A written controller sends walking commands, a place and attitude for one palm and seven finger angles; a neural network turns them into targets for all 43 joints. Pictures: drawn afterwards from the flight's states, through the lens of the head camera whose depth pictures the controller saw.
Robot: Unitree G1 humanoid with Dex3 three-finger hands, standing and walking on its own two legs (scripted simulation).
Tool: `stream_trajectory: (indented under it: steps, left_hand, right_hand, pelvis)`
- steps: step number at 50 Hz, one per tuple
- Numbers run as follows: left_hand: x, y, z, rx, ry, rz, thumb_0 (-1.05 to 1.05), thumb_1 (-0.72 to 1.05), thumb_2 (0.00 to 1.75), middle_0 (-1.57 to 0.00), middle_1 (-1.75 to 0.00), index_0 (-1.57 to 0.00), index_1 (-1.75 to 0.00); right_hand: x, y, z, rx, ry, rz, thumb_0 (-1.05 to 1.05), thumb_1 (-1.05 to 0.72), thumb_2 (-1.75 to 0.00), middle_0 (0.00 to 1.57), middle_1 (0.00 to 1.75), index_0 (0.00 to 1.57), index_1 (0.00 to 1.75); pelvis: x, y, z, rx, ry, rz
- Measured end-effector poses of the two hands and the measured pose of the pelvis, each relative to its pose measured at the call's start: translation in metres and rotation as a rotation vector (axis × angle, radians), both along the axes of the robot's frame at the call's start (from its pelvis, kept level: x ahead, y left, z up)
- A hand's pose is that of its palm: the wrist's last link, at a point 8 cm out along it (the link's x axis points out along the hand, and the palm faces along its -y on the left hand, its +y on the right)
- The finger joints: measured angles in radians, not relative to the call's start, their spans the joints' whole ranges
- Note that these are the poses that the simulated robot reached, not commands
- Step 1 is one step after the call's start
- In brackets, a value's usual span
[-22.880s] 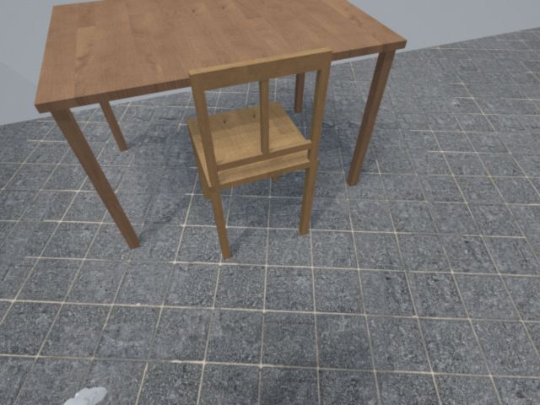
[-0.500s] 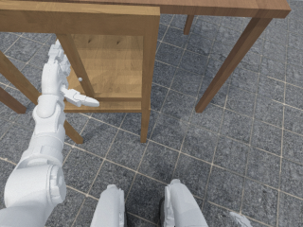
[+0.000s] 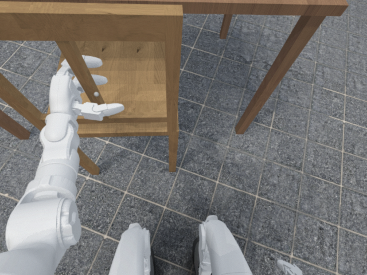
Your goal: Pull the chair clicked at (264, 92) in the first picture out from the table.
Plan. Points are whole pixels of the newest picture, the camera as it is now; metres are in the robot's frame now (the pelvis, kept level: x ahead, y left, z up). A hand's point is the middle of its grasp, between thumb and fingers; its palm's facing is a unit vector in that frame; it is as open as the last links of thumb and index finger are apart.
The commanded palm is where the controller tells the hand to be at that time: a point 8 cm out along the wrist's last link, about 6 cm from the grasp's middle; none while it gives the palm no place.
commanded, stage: hook a spindle and tug to test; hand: left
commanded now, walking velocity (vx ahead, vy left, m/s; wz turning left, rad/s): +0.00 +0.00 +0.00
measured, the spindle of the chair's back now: (88, 85) +0.52 +0.18 +0.04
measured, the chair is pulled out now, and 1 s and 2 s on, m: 0.00 0.03 0.13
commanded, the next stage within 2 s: step backward, pulling the chair out in 0.92 s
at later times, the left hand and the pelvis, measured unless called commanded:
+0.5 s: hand (97, 94) +0.49 +0.15 +0.04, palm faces +0.00 -1.00 -0.04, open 5.4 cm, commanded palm +0.44 +0.21 +0.04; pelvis +0.01 +0.00 +0.01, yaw +0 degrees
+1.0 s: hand (94, 107) +0.46 +0.16 +0.04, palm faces -0.01 -1.00 -0.04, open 5.4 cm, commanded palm +0.43 +0.21 +0.04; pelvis +0.02 +0.00 +0.02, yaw +0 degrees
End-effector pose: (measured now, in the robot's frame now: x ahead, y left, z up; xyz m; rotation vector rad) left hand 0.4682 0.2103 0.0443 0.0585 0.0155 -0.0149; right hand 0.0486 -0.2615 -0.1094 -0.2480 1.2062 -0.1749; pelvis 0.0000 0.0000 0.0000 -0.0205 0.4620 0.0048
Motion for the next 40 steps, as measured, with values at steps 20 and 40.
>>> stream_trajectory:
  steps: [20, 40]
  left_hand:
    - [-0.003, -0.004, 0.002, -0.020, 0.007, 0.022, 0.02, 0.72, 0.82, -0.46, -1.43, -0.42, -1.44]
    - [-0.018, -0.001, 0.002, -0.022, 0.013, 0.005, 0.02, 0.74, 0.78, -0.44, -1.44, -0.40, -1.45]
  right_hand:
    - [0.009, -0.004, 0.006, 0.003, -0.021, -0.009, 0.01, -0.91, -0.90, 0.20, 0.30, 0.20, 0.30]
    - [0.041, 0.003, 0.015, 0.021, -0.078, -0.014, 0.01, -0.91, -0.90, 0.20, 0.30, 0.20, 0.30]
  pelvis:
    - [0.005, -0.003, 0.005, 0.006, -0.007, -0.007]
    - [0.021, 0.001, 0.015, 0.009, -0.013, -0.020]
